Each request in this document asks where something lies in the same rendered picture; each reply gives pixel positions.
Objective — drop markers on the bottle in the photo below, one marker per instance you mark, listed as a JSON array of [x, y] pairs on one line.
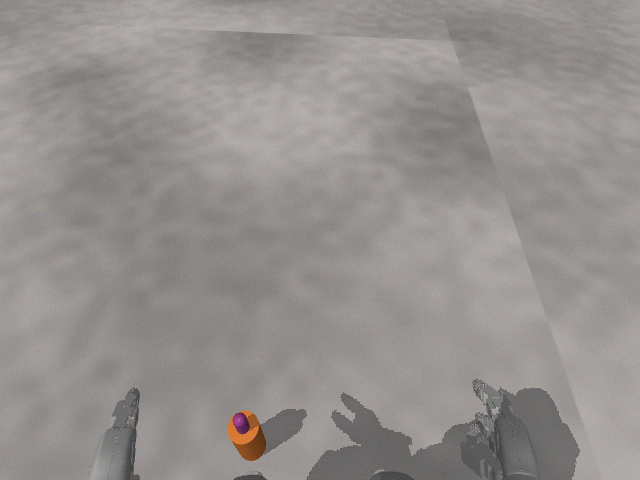
[[246, 434]]

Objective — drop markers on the right robot hand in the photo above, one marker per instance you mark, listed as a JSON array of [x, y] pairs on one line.
[[508, 437]]

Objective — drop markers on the left robot hand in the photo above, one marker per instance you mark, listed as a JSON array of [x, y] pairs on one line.
[[115, 453]]

